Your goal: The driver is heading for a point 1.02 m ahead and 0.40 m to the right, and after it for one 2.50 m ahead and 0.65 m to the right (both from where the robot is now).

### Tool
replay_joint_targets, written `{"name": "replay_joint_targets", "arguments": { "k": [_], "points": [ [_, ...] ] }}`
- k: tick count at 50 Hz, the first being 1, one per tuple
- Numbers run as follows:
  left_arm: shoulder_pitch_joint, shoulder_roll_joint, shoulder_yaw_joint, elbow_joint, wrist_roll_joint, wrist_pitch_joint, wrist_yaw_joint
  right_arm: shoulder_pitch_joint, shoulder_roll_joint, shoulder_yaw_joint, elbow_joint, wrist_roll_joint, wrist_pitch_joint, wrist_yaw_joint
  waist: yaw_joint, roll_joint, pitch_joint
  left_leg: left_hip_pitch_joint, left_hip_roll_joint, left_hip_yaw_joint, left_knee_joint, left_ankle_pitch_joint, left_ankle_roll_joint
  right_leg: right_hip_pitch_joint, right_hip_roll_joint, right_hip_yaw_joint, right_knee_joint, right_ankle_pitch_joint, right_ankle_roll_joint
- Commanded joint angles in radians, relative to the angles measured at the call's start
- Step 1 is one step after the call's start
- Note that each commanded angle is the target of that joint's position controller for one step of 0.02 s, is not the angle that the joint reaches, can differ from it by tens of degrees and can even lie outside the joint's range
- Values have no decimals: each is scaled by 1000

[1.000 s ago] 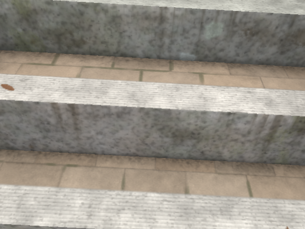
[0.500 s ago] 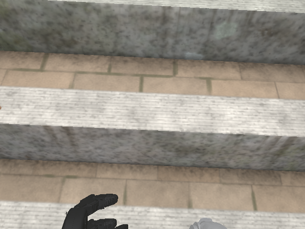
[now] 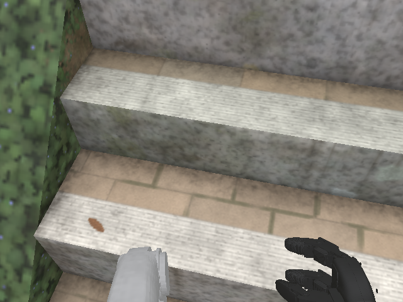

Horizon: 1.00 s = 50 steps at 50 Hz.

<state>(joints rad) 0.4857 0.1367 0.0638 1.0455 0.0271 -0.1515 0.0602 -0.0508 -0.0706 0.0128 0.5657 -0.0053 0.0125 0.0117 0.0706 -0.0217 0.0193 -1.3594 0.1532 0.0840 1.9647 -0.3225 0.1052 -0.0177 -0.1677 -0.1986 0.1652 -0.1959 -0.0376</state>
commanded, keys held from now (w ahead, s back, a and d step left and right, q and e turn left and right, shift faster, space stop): w+e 1.00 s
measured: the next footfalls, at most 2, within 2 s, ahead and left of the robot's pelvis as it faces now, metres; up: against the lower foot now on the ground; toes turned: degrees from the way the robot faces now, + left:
left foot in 0.06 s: +0.23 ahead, +0.17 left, +0.22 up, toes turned +12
right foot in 0.78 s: +0.49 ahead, -0.10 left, +0.45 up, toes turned -26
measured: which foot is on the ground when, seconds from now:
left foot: up 0.00-0.04, down 0.06-0.82, up 0.84-1.00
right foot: down 0.00-0.08, up 0.10-0.76, down 0.78-1.00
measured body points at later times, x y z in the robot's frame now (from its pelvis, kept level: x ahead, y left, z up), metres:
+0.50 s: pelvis +0.20 +0.10 +0.19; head +0.17 +0.11 +0.64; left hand +0.41 +0.25 +0.09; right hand +0.18 -0.13 +0.05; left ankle +0.19 +0.16 -0.54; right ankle +0.23 -0.05 -0.18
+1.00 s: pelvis +0.42 -0.02 +0.36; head +0.43 -0.02 +0.81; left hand +0.63 +0.16 +0.22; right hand +0.55 -0.31 +0.33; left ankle +0.45 +0.14 -0.04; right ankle +0.45 -0.08 -0.31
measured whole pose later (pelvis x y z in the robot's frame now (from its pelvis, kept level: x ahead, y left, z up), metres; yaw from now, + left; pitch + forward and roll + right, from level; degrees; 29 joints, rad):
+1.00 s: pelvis +0.42 -0.02 +0.36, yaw -29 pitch +1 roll -1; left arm 0.25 0.21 0.09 0.83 0.05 -0.01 0.01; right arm 0.01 -0.11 -0.01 0.55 -0.06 -0.12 -0.02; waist -0.01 0.00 -0.02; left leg -0.89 0.01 -0.13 2.21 0.06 0.09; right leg -0.62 0.15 -0.07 1.04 -0.46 -0.14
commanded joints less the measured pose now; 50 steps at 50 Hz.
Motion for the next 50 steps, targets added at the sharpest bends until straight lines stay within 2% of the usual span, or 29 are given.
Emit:
{"name": "replay_joint_targets", "arguments": {
  "k": [1, 3, 4, 5, 6, 7, 8, 10, 11, 12, 15, 18, 24, 25, 28, 31, 33, 35, 36, 37, 38, 39, 40, 41, 42, 43, 45, 47, 50],
  "points": [
    [31, 123, 30, -46, -21, 16, 20, -185, 57, 44, -140, 14, -4, 26, 23, -180, -16, 362, 20, 60, -544, -236, 43, -86, -123, 99, -285, 101, -191],
    [19, 180, 21, -70, -41, 4, -23, 168, -28, -9, 1, 25, 4, 3, -77, -183, -207, 895, -176, 235, -635, -314, 61, -137, -135, 21, 18, 1016, -243],
    [31, 220, 23, -60, -42, -14, -66, 351, -93, -38, 54, 15, -1, -11, -172, -203, -371, 1100, -225, 138, -730, -258, 65, -114, -121, 39, 321, 1306, -218],
    [-2, 170, 20, -137, -65, -34, -109, 440, -199, -86, 73, -2, -24, -32, -228, -60, -399, 1298, 46, -390, -968, -554, 111, -517, 16, 82, 745, 986, -130],
    [-100, 175, 47, -205, -50, -40, -147, 522, -336, -133, 56, -51, 6, -59, -312, 189, -498, 1272, 191, -925, -1520, -995, 71, -639, 167, 251, 1133, 151, -79],
    [-130, 56, 43, -264, 6, -31, -141, 345, -405, -152, 62, -19, -7, -58, -234, 282, -454, 1189, 264, -1102, -1700, -1182, -15, -814, 230, 479, 1625, 90, -32],
    [-191, -21, 28, -336, 27, -17, -122, 219, -363, -134, 71, -22, -16, -56, -138, 256, -338, 1030, 290, -1011, -1679, -1036, -50, -891, 198, 502, 1875, 206, -20],
    [-201, -39, 15, -372, 26, 32, -75, 69, -157, -78, 147, 16, -57, -32, -3, 138, -34, 693, 265, -599, -1406, -691, -54, -971, 148, 333, 1931, 423, -43],
    [-150, -47, 7, -348, 32, 61, -66, 48, -60, -48, 202, -4, -66, -16, 53, 95, -20, 620, 218, -430, -1345, -566, -77, -957, 154, 335, 1921, 455, -67],
    [-124, -72, -5, -341, 29, 87, -67, 56, -40, -41, 241, -16, -75, -26, 83, 78, -18, 624, 195, -339, -1347, -455, -72, -976, 178, 328, 1926, 452, -80],
    [-184, -131, -36, -364, 3, 128, -39, 212, -78, -47, 335, -23, -131, -18, 55, 54, -5, 797, 244, -250, -1474, -210, -41, -1176, 182, 357, 2008, 359, -83],
    [-266, -24, 1, -366, 1, 142, -26, 304, -159, -71, 368, -24, -188, -24, 26, 11, -10, 944, 260, -136, -1644, -70, -13, -1208, 201, 327, 2015, 298, -83],
    [-360, -31, 9, -325, 8, 152, -28, 460, -163, -82, 423, -51, -179, -35, -34, 3, 55, 1225, 198, 48, -1654, -107, -25, -1435, 234, 283, 2115, 178, -101],
    [-424, -56, -10, -343, -14, 147, -22, 489, -179, -81, 433, -54, -180, -32, -67, 14, 78, 1301, 224, 53, -1683, -13, -30, -1557, 231, 246, 2234, 113, -108],
    [-462, -45, -15, -387, -12, 153, -29, 522, -139, -58, 420, -41, -168, -48, -62, 98, 95, 1331, 227, 129, -1717, 67, -13, -1565, 186, 263, 2202, 51, -112],
    [-539, -13, -4, -442, 8, 190, -46, 559, -165, -63, 407, -40, -168, -66, -61, 120, 86, 1396, 227, 164, -1768, 97, 12, -1545, 149, 226, 2143, -22, -109],
    [-657, -51, -33, -527, 17, 217, -44, 623, -184, -72, 423, -22, -163, -66, -73, 117, 95, 1454, 198, 187, -1825, 97, -22, -1571, 98, 140, 2001, -126, -131],
    [-658, -42, -34, -568, 27, 239, -28, 643, -180, -73, 440, -13, -156, -79, -57, 185, 94, 1524, 191, 226, -1837, 349, -15, -1562, 66, 118, 1907, -205, -152],
    [-685, -52, -65, -588, -22, 241, -47, 609, -238, -77, 425, 20, -138, -88, -69, 199, 99, 1495, 178, 298, -1951, 498, 17, -1421, 17, 10, 1572, -372, -177],
    [-705, -25, -69, -582, -44, 231, -53, 531, -198, -60, 394, 34, -127, -82, -54, 115, 103, 1323, 98, 359, -1954, 872, 31, -1064, 88, -95, 1236, -394, -187],
    [-569, -22, -48, -502, -52, 242, -47, 596, -244, -59, 369, 70, -123, -94, -57, 120, 6, 1333, 178, 311, -1763, 1730, 47, -839, 252, -248, 1275, -536, -175],
    [-381, 7, -37, -443, -51, 241, -49, 587, -329, -68, 365, 78, -124, -98, 22, 194, -166, 1376, 209, 292, -1495, 2220, 44, -661, 325, -202, 1314, -528, -205],
    [-118, 42, -18, -414, -29, 221, -32, 480, -458, -104, 302, 92, -132, -51, 132, 353, -293, 1352, 215, 266, -1205, 2241, 64, -465, 313, -3, 1133, -494, -247],
    [-108, 154, 17, -379, -10, 228, -15, 407, -447, -108, 220, 89, -143, -22, 141, 165, -325, 1079, 106, 231, -932, 1936, 25, -303, 238, 307, 923, -650, -320],
    [-148, 243, 62, -420, -23, 230, -12, 275, -335, -97, 146, 43, -167, 27, 128, -33, -337, 867, -78, 134, -574, 914, -21, -229, 111, 765, 480, -820, -352],
    [-294, 320, 91, -457, -15, 219, -21, 115, -237, -81, 47, -3, -173, 66, 91, -106, -353, 655, -230, -81, -94, 356, -51, -258, 33, 1127, 228, -912, -368],
    [-313, 253, 73, -400, 17, 162, -21, 65, -79, -44, -59, -57, -163, 33, -10, 39, -251, 487, -174, -206, 190, 452, -8, -342, 27, 1018, 296, -701, -254],
    [-295, 128, 36, -287, 30, 119, -37, 92, 17, -4, -105, -74, -155, -18, -109, 59, -76, 296, -179, -204, 387, 394, -1, -462, 88, 858, 339, -494, -210],
    [-239, 113, 25, -237, 18, 92, -70, 201, -2, 17, -69, -61, -109, -61, -157, 44, 0, 158, -144, -178, 291, 322, -18, -435, 120, 596, 324, -92, -138]
  ]
}}
Keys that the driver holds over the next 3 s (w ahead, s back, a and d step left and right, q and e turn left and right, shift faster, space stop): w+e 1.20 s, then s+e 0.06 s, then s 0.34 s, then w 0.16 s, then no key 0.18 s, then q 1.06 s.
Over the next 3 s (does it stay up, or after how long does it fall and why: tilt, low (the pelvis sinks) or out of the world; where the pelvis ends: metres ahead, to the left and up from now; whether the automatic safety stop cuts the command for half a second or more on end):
stays up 0.56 -0.47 0.54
